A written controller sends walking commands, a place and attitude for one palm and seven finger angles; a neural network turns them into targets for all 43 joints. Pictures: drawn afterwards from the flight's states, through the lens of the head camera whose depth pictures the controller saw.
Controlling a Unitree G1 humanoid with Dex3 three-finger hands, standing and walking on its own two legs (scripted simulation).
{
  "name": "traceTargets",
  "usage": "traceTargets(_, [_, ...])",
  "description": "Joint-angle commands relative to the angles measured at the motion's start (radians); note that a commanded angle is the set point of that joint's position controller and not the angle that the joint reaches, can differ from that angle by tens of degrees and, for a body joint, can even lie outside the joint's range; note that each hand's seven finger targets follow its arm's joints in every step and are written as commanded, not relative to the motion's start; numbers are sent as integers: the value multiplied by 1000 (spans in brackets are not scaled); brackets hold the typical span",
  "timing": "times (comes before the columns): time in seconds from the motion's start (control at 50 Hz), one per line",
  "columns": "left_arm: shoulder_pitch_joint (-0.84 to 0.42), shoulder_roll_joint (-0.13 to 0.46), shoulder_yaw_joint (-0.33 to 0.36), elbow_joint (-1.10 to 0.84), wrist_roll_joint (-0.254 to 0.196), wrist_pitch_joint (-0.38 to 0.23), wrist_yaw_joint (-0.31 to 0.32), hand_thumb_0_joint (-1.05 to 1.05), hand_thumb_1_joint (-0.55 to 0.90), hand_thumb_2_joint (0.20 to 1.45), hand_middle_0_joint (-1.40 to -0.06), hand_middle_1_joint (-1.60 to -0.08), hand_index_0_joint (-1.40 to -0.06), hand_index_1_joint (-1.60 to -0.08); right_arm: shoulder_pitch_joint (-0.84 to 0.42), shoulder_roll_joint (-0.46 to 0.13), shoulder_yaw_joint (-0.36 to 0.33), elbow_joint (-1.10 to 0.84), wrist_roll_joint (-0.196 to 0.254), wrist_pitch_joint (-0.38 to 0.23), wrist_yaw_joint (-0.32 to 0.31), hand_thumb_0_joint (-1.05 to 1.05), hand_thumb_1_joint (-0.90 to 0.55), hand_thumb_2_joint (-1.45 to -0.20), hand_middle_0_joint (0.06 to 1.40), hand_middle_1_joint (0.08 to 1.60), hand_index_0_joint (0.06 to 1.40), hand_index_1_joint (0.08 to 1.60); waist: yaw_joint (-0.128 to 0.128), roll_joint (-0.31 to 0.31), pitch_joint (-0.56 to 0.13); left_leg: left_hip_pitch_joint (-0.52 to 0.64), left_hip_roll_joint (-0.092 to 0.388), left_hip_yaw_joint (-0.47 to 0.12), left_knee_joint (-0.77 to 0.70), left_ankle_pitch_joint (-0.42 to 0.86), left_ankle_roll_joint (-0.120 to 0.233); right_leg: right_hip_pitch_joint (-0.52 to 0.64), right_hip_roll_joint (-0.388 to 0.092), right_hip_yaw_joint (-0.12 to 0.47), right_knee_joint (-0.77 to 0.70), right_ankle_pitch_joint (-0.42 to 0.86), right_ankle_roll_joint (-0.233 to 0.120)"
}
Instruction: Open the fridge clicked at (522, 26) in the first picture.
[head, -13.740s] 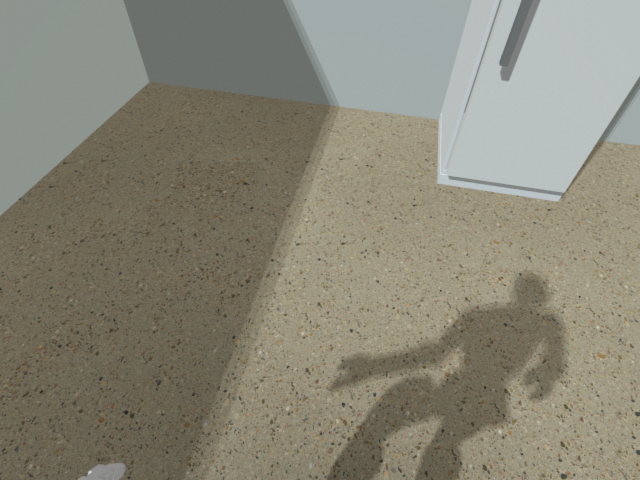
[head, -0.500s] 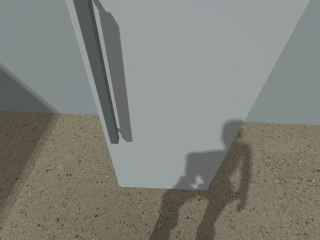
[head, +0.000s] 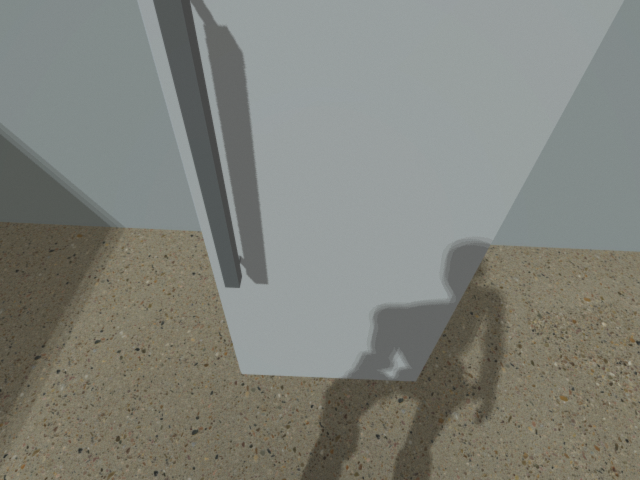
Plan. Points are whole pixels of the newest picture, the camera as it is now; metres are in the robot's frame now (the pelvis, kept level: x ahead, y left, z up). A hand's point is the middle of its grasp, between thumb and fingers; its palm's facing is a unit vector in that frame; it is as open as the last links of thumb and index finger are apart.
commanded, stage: look again from close up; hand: left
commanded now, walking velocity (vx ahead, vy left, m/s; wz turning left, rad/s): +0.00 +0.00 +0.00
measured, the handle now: (215, 173) +0.50 +0.20 +0.11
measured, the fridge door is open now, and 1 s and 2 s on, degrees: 0 0 0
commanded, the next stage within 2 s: raise the hand to about handle height in 0.10 s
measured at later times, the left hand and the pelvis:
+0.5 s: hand (179, 420) +0.19 +0.18 -0.01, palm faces +0.04 -1.00 -0.05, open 8.0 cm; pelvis -0.04 -0.01 -0.06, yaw +0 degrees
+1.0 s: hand (143, 422) +0.18 +0.22 -0.01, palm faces +0.05 -1.00 -0.05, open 10.8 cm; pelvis -0.04 -0.01 -0.07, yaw +0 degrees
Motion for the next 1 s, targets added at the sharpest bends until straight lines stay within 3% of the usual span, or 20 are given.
traceTargets(0.0, [62, 119, 18, -30, 0, -11, 8, 0, 900, 900, -200, -300, -200, -300, 17, -137, -28, -39, 4, -16, -14, 0, -900, -900, 200, 300, 200, 300, 2, 16, 22, 66, 111, -116, -58, 114, 6, -126, -125, 93, -91, 126, -9])
traceTargets(0.16, [61, 120, 19, -28, 1, -10, 8, 0, 900, 900, -200, -300, -200, -300, 14, -138, -28, -39, 6, -16, -13, 0, -900, -900, 200, 300, 200, 300, 3, 9, 29, 62, 112, -118, -60, 116, 7, -125, -127, 89, -94, 127, -7])
traceTargets(0.18, [124, 59, -8, -19, 16, -32, 55, 0, 900, 900, -200, -300, -200, -300, -23, -107, -17, -110, 10, -23, -3, 0, -900, -900, 200, 300, 200, 300, 9, 45, 61, 16, 93, -62, 171, 204, -11, -179, -168, 167, -81, 500, 19])
traceTargets(0.2, [-612, 336, 145, -1541, -203, -239, 42, 0, 877, 890, -202, -315, -202, -315, 42, -268, -47, -439, 64, -144, -49, 0, -900, -900, 200, 300, 200, 300, -123, 210, -413, 312, -8, -71, 39, 245, 10, -130, -54, 24, 63, 417, -10])
traceTargets(0.22, [-190, 265, 144, -1329, -130, -203, 83, 0, 853, 880, -203, -330, -203, -330, -31, -188, -25, -410, 60, -234, -77, 0, -900, -900, 200, 300, 200, 300, 6, 342, -409, 368, 44, -63, 18, 325, 13, -183, -15, -5, 143, 185, -28])
traceTargets(0.24, [79, 67, 37, -1143, -142, -79, 109, 0, 830, 870, -205, -345, -205, -345, -5, -150, -47, -407, 67, -253, -65, 0, -900, -900, 200, 300, 200, 300, -29, 287, -242, 198, 41, -96, -9, 183, -15, -257, -8, -45, 177, 14, -12])
traceTargets(0.26, [74, -39, -7, -1139, -181, -82, 84, 0, 807, 860, -207, -360, -207, -360, 8, -151, -42, -412, 80, -256, -63, 0, -900, -900, 200, 300, 200, 300, -50, 132, -111, 107, 45, -106, 1, 42, -6, -305, -2, -62, 159, 19, -8])
traceTargets(0.28, [-13, 34, 56, -1176, -196, -137, 68, 0, 783, 850, -208, -375, -208, -375, -33, -188, -53, -474, 72, -262, -64, 0, -900, -900, 200, 300, 200, 300, -70, 40, -21, 0, 27, -125, 43, -88, 3, -368, 3, -67, 130, -6, 0])
traceTargets(0.3, [3, 77, 109, -1125, -199, -196, 46, 0, 760, 840, -210, -390, -210, -390, -28, -207, -65, -488, 54, -263, -65, 0, -900, -900, 200, 300, 200, 300, -82, -61, -31, -68, 13, -121, 101, -122, 5, -431, 7, -68, 143, -48, 4])
traceTargets(0.32, [57, 41, 126, -1007, -206, -264, 11, 0, 737, 830, -212, -405, -212, -405, -35, -197, -69, -503, 36, -260, -62, 0, -900, -900, 200, 300, 200, 300, -74, -158, 6, -156, 4, -116, 174, -127, 1, -526, 14, -75, 186, -88, 8])
traceTargets(0.38, [277, 5, 184, -840, -243, -502, -169, 0, 667, 800, -217, -450, -217, -450, -96, -177, -93, -571, 14, -263, -14, 0, -900, -900, 200, 300, 200, 300, 41, -205, -83, -384, -7, -82, 374, -119, -25, -656, 15, -52, 388, -122, -7])
traceTargets(0.42, [269, 41, 196, -861, -267, -647, -321, 0, 620, 780, -220, -480, -220, -480, -122, -185, -106, -628, 20, -268, 16, 0, -900, -900, 200, 300, 200, 300, 46, -102, -167, -475, -13, -70, 493, -115, -29, -700, 4, -7, 499, -84, -16])
traceTargets(0.46, [294, 111, 266, -941, -306, -622, -392, 0, 573, 760, -223, -510, -223, -510, -136, -197, -111, -722, 32, -256, 28, 0, -900, -900, 200, 300, 200, 300, 82, 34, -291, -450, -18, -50, 521, -90, -18, -657, -3, 13, 541, -56, -24])
traceTargets(0.48, [283, 131, 293, -995, -335, -571, -404, 0, 550, 750, -225, -525, -225, -525, -151, -193, -111, -759, 45, -245, 19, 0, -900, -900, 200, 300, 200, 300, 81, 17, -324, -455, -21, -37, 526, -116, -12, -640, -4, 35, 519, -86, -14])
traceTargets(0.54, [87, 182, 318, -1201, -374, -483, -362, 0, 480, 720, -230, -570, -230, -570, -126, -185, -94, -803, 52, -226, -21, 0, -900, -900, 200, 300, 200, 300, 31, 17, -289, -505, -11, -61, 544, -242, 2, -704, 1, 96, 450, -292, 9])
traceTargets(0.56, [32, 193, 310, -1303, -365, -488, -335, 0, 457, 710, -232, -585, -232, -585, -100, -177, -89, -806, 50, -226, -31, 0, -900, -900, 200, 300, 200, 300, 17, 73, -309, -488, -5, -65, 557, -248, 11, -712, -4, 121, 433, -324, 10])
traceTargets(0.62, [-60, 192, 269, -1468, -314, -544, -262, 0, 387, 680, -237, -630, -237, -630, -42, -158, -76, -769, 37, -239, -58, 0, -900, -900, 200, 300, 200, 300, -37, 129, -313, -419, 16, -91, 568, -189, 23, -741, 14, 86, 457, -225, -1])
traceTargets(0.7, [-68, 185, 224, -1373, -312, -553, -312, 0, 293, 640, -243, -690, -243, -690, -25, -171, -59, -708, 35, -262, -78, 0, -900, -900, 200, 300, 200, 300, -74, 109, -265, -454, 22, -114, 598, -186, 25, -779, 22, 75, 468, -189, 2])
traceTargets(0.84, [29, 272, 380, -1203, -387, -346, -387, 0, 130, 570, -255, -795, -255, -795, -50, -172, -52, -711, 57, -258, -90, 0, -900, -900, 200, 300, 200, 300, 15, 59, -332, -427, 10, -107, 521, -117, 20, -591, 5, 95, 391, -137, 15])
traceTargets(0.98, [-2, 252, 389, -1197, -385, -384, -346, 0, -33, 500, -267, -900, -267, -900, -26, -176, -55, -701, 47, -259, -75, 0, -900, -900, 200, 300, 200, 300, 0, 18, -281, -386, 9, -106, 467, -82, 15, -606, 15, 41, 401, -52, 20])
